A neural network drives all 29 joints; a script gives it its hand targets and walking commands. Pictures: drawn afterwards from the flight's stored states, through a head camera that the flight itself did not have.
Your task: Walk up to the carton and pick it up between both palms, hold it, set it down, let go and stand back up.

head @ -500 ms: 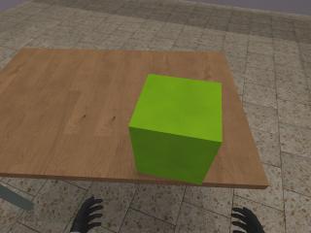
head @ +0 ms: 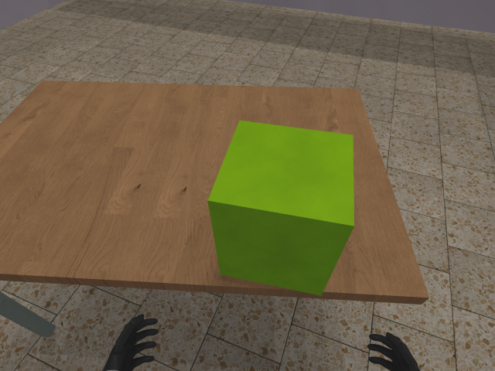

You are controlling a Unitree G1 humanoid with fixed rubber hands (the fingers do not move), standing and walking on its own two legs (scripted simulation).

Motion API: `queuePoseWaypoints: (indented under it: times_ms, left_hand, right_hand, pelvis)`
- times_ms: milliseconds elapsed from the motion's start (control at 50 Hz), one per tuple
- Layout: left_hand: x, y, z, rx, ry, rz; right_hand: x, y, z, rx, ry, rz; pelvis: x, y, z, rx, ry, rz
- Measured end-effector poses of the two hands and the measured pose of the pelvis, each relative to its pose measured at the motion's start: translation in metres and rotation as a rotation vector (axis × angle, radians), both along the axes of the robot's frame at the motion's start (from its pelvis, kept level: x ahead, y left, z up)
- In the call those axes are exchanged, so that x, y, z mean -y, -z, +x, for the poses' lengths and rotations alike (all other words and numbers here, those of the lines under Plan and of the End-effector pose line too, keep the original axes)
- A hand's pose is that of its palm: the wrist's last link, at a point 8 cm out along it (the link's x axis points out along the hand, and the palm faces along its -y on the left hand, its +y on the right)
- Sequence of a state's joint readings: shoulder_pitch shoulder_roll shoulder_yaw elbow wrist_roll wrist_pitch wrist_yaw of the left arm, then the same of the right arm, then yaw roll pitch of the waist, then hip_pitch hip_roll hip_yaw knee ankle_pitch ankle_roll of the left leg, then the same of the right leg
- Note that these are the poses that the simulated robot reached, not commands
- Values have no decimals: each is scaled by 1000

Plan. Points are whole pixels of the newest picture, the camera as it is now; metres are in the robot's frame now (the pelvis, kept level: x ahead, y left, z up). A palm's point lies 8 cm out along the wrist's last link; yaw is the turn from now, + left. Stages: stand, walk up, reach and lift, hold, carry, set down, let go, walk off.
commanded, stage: stand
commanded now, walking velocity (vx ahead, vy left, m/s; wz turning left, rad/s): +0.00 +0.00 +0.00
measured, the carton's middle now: (281, 210) +0.43 -0.02 +0.00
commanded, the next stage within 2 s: none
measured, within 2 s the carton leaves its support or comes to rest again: neither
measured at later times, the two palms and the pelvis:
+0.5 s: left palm out of the picture +0.13 +0.29 -0.06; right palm out of the picture +0.13 -0.26 -0.08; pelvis +0.00 +0.00 +0.00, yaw +0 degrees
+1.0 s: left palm out of the picture +0.10 +0.29 -0.07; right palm out of the picture +0.11 -0.26 -0.08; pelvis -0.02 +0.01 +0.00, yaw +0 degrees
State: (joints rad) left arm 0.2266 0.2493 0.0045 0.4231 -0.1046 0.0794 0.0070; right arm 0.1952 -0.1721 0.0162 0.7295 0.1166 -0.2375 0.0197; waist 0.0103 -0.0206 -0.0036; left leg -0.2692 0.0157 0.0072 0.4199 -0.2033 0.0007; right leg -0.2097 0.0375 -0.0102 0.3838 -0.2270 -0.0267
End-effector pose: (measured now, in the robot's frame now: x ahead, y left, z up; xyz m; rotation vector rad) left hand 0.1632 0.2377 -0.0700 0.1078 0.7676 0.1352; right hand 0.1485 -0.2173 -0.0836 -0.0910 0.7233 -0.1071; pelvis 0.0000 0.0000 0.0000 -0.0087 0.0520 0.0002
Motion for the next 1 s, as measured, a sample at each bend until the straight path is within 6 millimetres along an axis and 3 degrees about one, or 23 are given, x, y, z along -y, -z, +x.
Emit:
queuePoseWaypoints:
  times_ms: [120, 320, 640, 1000]
  left_hand:
    - [-22, -7, -2, 40, 33, 92]
    - [-49, -16, -14, 51, 51, 180]
    - [-51, -2, -48, -15, 39, 169]
    - [-54, -3, -64, -12, 40, 174]
  right_hand:
    - [16, 5, -7, -114, -19, -74]
    - [42, -4, -10, -120, -5, -144]
    - [46, -4, -22, -135, 4, -156]
    - [45, -2, -38, -143, 11, -153]
  pelvis:
    - [0, 1, 2, 4, 0, 0]
    - [-2, 1, 2, 6, 0, -2]
    - [-3, 1, -5, 17, 0, -4]
    - [-5, 1, -18, 35, 1, -6]
